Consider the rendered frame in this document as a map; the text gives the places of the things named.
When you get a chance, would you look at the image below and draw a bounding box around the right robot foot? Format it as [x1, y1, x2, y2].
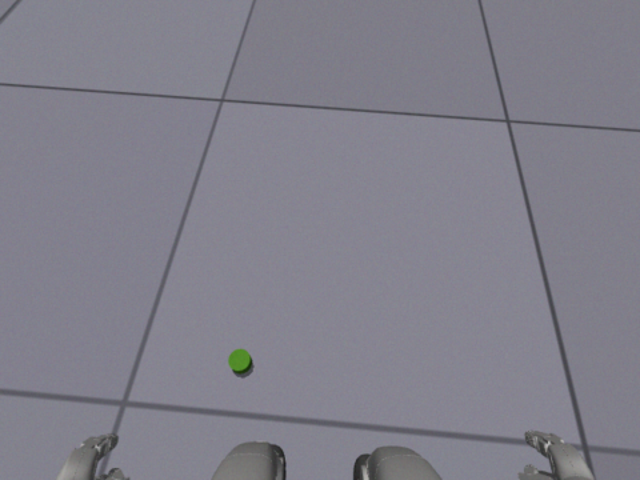
[354, 454, 370, 480]

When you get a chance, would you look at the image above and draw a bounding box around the tin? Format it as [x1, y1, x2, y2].
[228, 349, 252, 374]

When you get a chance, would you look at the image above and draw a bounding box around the right robot hand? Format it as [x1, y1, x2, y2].
[518, 431, 595, 480]

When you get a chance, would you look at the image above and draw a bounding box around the left robot hand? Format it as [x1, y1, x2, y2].
[56, 434, 130, 480]

